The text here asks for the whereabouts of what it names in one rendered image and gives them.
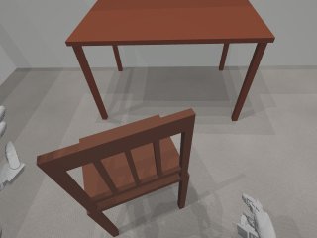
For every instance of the chair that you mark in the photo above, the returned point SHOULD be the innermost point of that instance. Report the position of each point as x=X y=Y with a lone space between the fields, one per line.
x=124 y=163

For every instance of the robot left hand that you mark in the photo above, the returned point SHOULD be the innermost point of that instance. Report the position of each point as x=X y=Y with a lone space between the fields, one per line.
x=11 y=170

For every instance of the robot right hand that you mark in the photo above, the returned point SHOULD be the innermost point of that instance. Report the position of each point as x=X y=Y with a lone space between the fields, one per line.
x=260 y=222

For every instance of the table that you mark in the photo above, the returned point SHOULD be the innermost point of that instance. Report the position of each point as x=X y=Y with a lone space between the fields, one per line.
x=171 y=22

